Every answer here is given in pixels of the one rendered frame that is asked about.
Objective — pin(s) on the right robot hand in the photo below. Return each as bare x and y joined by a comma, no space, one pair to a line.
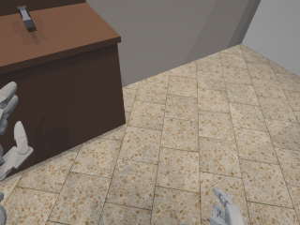
231,215

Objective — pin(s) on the counter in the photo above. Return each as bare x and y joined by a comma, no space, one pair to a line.
67,72

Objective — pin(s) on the left robot hand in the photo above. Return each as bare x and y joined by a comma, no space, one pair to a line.
16,156

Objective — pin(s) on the tap lever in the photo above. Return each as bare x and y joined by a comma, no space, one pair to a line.
26,19

